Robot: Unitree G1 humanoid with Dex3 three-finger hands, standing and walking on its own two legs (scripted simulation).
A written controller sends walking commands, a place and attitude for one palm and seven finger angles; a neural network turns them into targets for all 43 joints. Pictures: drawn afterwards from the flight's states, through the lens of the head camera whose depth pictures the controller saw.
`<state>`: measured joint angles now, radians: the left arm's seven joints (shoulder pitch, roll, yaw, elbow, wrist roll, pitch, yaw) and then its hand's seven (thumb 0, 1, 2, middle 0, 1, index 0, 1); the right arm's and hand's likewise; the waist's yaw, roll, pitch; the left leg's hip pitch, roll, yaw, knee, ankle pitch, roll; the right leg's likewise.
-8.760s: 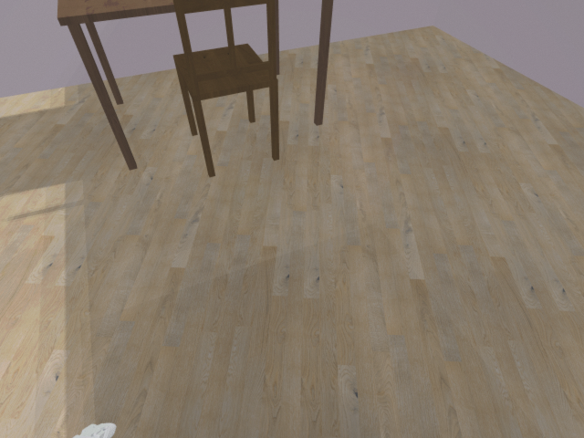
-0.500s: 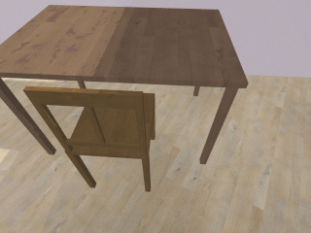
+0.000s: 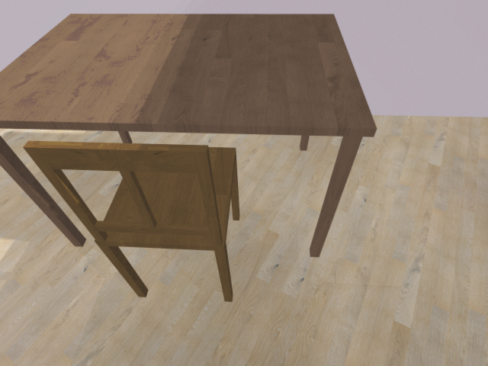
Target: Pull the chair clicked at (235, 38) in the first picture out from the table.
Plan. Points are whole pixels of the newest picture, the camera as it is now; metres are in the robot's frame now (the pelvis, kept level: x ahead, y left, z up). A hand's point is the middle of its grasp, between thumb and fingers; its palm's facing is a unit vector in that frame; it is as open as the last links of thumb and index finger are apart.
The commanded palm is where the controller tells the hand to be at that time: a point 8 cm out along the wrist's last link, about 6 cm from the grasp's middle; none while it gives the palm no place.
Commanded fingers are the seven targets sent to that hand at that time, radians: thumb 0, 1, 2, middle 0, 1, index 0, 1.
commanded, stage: look again from close up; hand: left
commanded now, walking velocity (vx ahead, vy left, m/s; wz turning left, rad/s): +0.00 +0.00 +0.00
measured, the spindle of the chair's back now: (140, 200) +0.50 +0.30 -0.11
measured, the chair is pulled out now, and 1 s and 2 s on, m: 0.00 0.00 0.00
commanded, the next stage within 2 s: shuffle to correct the standing spot in 0.34 s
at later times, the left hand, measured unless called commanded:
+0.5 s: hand out of the picture +0.00 +0.15 -0.17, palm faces +0.04 -0.98 -0.19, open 7.3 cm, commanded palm none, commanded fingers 0.00 0.90 0.90 -0.20 -0.30 -0.20 -0.30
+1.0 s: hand out of the picture +0.05 +0.22 -0.18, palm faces +0.12 -0.96 -0.24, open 7.4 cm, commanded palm none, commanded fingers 0.00 0.90 0.90 -0.20 -0.30 -0.20 -0.30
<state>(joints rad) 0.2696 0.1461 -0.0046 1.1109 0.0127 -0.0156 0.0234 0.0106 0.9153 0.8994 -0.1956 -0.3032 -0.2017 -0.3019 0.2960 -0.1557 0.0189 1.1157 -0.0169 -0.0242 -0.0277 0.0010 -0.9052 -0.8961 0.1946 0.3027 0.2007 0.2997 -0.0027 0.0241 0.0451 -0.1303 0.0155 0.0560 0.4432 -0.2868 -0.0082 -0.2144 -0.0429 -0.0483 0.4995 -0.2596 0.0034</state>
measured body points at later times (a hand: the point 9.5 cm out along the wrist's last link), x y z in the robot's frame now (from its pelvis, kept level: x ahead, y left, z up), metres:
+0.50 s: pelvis +0.00 -0.01 +0.00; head +0.02 -0.02 +0.45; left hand +0.00 +0.21 -0.16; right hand +0.00 -0.23 -0.16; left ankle -0.03 +0.12 -0.74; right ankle +0.01 -0.12 -0.74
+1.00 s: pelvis +0.03 +0.04 -0.01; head +0.06 +0.02 +0.44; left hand +0.05 +0.27 -0.16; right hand +0.02 -0.18 -0.18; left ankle -0.02 +0.13 -0.71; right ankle +0.01 -0.09 -0.74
